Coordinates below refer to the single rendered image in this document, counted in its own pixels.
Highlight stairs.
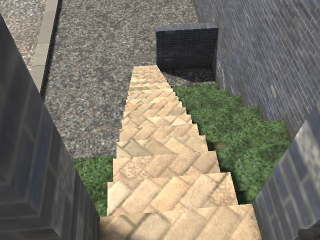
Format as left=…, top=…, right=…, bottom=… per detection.
left=107, top=65, right=239, bottom=217

